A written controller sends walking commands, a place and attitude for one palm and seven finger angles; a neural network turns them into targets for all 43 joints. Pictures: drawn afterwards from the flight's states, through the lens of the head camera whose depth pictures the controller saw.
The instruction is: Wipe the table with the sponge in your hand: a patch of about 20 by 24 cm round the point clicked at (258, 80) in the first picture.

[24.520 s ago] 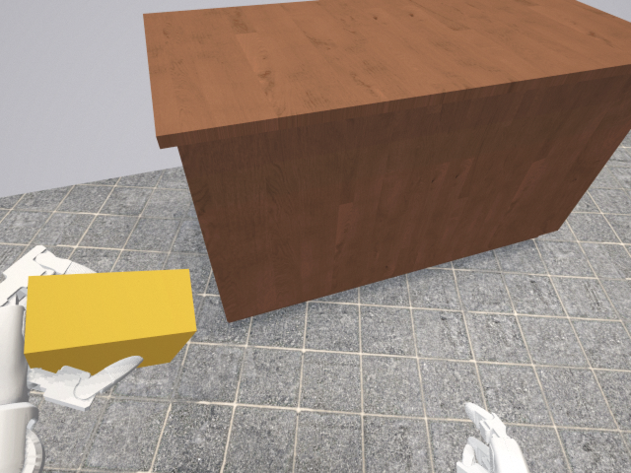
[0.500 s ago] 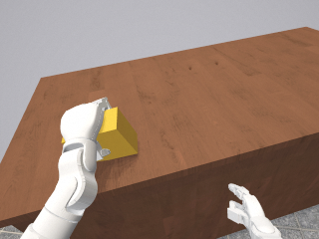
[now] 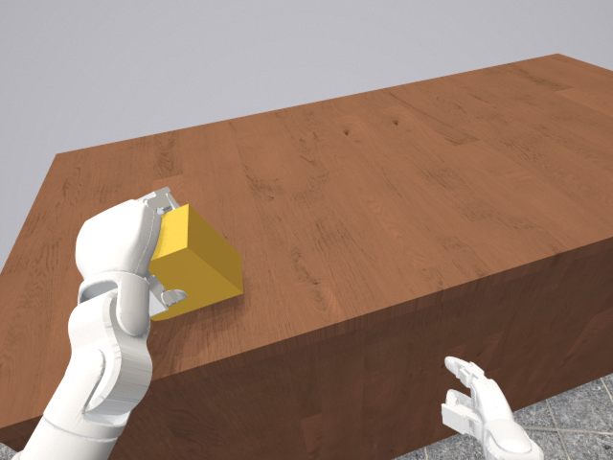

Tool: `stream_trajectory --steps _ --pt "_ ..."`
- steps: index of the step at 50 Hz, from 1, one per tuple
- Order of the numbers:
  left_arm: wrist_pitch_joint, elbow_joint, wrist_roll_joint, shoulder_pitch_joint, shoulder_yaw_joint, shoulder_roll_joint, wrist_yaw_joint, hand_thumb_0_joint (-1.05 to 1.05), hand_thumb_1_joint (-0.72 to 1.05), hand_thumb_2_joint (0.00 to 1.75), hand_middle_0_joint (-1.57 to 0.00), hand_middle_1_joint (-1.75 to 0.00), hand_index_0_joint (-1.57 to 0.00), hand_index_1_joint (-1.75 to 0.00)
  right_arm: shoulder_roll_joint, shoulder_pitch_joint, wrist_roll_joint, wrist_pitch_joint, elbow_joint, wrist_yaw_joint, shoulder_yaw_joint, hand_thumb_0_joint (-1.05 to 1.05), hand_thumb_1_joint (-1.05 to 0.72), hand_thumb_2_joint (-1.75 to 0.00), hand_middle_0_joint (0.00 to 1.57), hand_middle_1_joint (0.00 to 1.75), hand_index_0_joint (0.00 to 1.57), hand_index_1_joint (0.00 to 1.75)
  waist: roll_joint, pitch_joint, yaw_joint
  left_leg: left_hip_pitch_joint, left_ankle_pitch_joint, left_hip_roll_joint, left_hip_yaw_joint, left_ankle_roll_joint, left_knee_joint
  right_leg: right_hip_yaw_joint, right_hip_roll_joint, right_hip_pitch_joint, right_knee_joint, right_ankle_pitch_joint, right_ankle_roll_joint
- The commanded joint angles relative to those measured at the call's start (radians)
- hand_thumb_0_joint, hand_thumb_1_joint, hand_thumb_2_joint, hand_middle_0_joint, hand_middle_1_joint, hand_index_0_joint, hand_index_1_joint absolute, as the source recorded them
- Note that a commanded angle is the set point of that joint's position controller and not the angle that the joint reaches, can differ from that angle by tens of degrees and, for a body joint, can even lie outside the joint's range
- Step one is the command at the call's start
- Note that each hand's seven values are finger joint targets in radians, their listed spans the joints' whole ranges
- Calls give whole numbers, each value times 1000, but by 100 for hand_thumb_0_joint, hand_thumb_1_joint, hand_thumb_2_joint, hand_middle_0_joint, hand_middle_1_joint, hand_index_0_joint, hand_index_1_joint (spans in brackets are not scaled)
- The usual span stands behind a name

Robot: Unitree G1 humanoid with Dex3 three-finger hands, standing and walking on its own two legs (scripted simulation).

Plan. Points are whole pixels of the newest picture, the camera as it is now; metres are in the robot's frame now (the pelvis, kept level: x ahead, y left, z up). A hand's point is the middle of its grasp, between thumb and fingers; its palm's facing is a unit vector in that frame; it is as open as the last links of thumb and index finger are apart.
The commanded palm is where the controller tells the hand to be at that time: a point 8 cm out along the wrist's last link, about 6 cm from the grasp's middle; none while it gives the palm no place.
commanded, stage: slide back across to the middle lane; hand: left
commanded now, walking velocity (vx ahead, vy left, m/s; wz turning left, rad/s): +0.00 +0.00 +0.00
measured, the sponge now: (181, 275) +0.29 +0.20 +0.14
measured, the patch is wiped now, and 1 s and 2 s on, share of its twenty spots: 0.85 0.85 0.85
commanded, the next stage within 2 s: wipe forward along the middle lane in 0.30 s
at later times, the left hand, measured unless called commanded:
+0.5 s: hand (102, 276) +0.25 +0.27 +0.18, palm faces +0.20 -0.11 -0.97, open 10.2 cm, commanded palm +0.22 +0.27 +0.23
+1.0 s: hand (106, 254) +0.30 +0.30 +0.17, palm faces +0.05 -0.03 -1.00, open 10.2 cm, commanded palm +0.27 +0.29 +0.21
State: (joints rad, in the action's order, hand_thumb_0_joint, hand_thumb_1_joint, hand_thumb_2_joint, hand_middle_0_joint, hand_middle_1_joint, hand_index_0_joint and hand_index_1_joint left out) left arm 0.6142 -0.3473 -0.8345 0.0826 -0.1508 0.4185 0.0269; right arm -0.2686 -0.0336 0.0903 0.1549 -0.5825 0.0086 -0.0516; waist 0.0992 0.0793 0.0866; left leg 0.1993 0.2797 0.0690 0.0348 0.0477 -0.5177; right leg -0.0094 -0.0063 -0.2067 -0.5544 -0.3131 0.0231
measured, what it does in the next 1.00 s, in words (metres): stands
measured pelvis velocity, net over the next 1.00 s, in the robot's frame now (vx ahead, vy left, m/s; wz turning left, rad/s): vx -0.02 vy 0.00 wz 0.05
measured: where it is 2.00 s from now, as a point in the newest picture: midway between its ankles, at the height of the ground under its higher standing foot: outside the picture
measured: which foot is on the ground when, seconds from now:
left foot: down 0.00-1.00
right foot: down 0.00-1.00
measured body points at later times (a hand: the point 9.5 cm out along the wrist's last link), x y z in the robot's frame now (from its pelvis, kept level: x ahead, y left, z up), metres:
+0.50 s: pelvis -0.02 +0.00 +0.00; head -0.05 -0.06 +0.45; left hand +0.24 +0.27 +0.23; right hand +0.24 -0.20 -0.07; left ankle +0.00 +0.15 -0.73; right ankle -0.01 -0.11 -0.73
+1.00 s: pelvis -0.02 +0.00 +0.01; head -0.04 -0.04 +0.45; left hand +0.29 +0.29 +0.22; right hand +0.21 -0.21 -0.09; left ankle +0.00 +0.15 -0.73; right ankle -0.01 -0.11 -0.73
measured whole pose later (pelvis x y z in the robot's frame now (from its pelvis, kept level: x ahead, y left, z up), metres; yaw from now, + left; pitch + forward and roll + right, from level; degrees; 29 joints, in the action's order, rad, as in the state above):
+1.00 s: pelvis -0.02 +0.00 +0.01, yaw +3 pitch -2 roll +0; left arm 0.39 0.16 -0.92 0.36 -0.10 0.54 0.17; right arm -0.29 -0.09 0.08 0.03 -0.68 -0.06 -0.04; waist 0.11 0.04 0.09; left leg 0.21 0.21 0.05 -0.01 0.04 -0.46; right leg -0.05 0.01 -0.19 -0.48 -0.25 0.02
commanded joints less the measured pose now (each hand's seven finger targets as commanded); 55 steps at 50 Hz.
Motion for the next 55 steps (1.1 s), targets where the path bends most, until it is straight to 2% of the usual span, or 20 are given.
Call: stream_trajectory --steps 1,4,6,9,12,14,16,19,21,25,27,31,34,36,39,41,44,45,49,55 --pt "17 -101 0 119 113 169 11 0 10 130 -120 -160 -120 -160 -75 236 0 -65 197 -16 25 0 -90 -90 20 30 20 30 -109 96 37 -25 -265 -71 -1 -71 26 23 -24 25 98 267 29" --pt "7 -130 4 147 166 236 8 0 10 130 -120 -160 -120 -160 -81 234 -4 -76 198 -28 25 0 -90 -90 20 30 20 30 -93 100 41 -35 -235 -73 -6 -71 34 43 -27 21 114 216 32" --pt "4 -99 3 169 139 210 9 0 10 130 -120 -160 -120 -160 -76 228 -3 -89 195 -36 23 0 -90 -90 20 30 20 30 -99 89 36 -36 -232 -76 -6 -72 32 34 -23 7 121 200 29" --pt "-3 -103 -6 184 229 321 8 0 10 130 -120 -160 -120 -160 -88 231 -10 -99 187 -49 25 0 -90 -90 20 30 20 30 -98 119 51 -48 -226 -82 -14 -73 31 69 -23 22 129 192 34" --pt "-7 -59 -5 218 195 291 23 0 10 130 -120 -160 -120 -160 -84 226 -9 -110 176 -53 21 0 -90 -90 20 30 20 30 -87 99 43 -38 -220 -83 -13 -69 37 49 -21 11 133 180 29" --pt "-17 -85 -11 209 252 362 31 0 10 130 -120 -160 -120 -160 -89 244 -10 -122 183 -57 21 0 -90 -90 20 30 20 30 -80 129 57 -47 -220 -89 -21 -72 34 71 -21 25 133 172 33" --pt "-24 -37 -17 218 202 309 45 0 10 130 -120 -160 -120 -160 -83 229 -9 -134 171 -59 20 0 -90 -90 20 30 20 30 -94 114 42 -42 -222 -88 -16 -70 33 48 -17 12 135 169 26" --pt "-46 -41 -21 223 241 364 66 0 10 130 -120 -160 -120 -160 -91 242 -13 -149 168 -64 20 0 -90 -90 20 30 20 30 -96 114 45 -44 -192 -91 -23 -74 35 68 -18 5 147 134 27" --pt "-56 32 -32 262 190 317 74 0 10 130 -120 -160 -120 -160 -87 218 -13 -161 150 -68 18 0 -90 -90 20 30 20 30 -107 88 30 -34 -191 -90 -23 -73 39 42 -15 -12 150 135 23" --pt "-85 84 -64 380 158 322 92 0 10 130 -120 -160 -120 -160 -90 217 -16 -179 141 -83 18 0 -90 -90 20 30 20 30 -89 104 26 -44 -152 -97 -20 -75 50 33 -9 -15 163 82 25" --pt "-92 202 -75 405 143 314 100 0 10 130 -120 -160 -120 -160 -96 209 -16 -178 107 -89 20 0 -90 -90 20 30 20 30 -116 52 15 -31 -117 -92 -23 -72 65 24 -12 -43 184 48 23" --pt "-118 272 -115 486 145 342 114 0 10 130 -120 -160 -120 -160 -97 210 -18 -189 93 -88 22 0 -90 -90 20 30 20 30 -109 112 20 -39 -148 -96 -26 -72 72 21 -9 -1 169 92 30" --pt "-145 290 -102 472 186 371 129 0 10 130 -120 -160 -120 -160 -102 210 -20 -186 100 -86 24 0 -90 -90 20 30 20 30 -122 141 27 -44 -157 -96 -27 -73 76 30 -10 27 167 122 30" --pt "-165 337 -88 486 140 309 133 0 10 130 -120 -160 -120 -160 -97 190 -19 -189 93 -84 24 0 -90 -90 20 30 20 30 -131 107 13 -34 -162 -93 -18 -74 79 1 -6 13 170 136 23" --pt "-196 341 -91 496 181 350 130 0 10 130 -120 -160 -120 -160 -104 183 -19 -186 97 -83 30 0 -90 -90 20 30 20 30 -124 122 16 -44 -157 -92 -23 -72 87 11 -10 25 176 134 27" --pt "-206 372 -85 483 149 302 125 0 10 130 -120 -160 -120 -160 -102 166 -19 -186 91 -81 34 0 -90 -90 20 30 20 30 -136 111 12 -40 -175 -93 -17 -73 84 -7 -7 28 175 162 23" --pt "-218 395 -86 493 198 358 118 0 10 130 -120 -160 -120 -160 -113 165 -20 -180 87 -82 39 0 -90 -90 20 30 20 30 -147 95 12 -38 -157 -92 -19 -73 88 12 -10 23 189 144 25" --pt "-217 417 -89 533 140 305 118 0 10 130 -120 -160 -120 -160 -111 155 -20 -180 85 -85 36 0 -90 -90 20 30 20 30 -142 93 -1 -35 -153 -94 -12 -73 92 -8 -6 17 191 133 22" --pt "-226 450 -102 555 155 323 113 0 10 130 -120 -160 -120 -160 -116 145 -14 -176 77 -82 43 0 -90 -90 20 30 20 30 -122 95 -3 -43 -157 -92 -19 -72 105 -4 -13 22 196 142 29" --pt "-235 515 -113 604 94 272 115 0 10 130 -120 -160 -120 -160 -121 116 -12 -171 69 -80 45 0 -90 -90 20 30 20 30 -139 93 -20 -36 -149 -95 -16 -74 114 -24 -14 19 201 138 28"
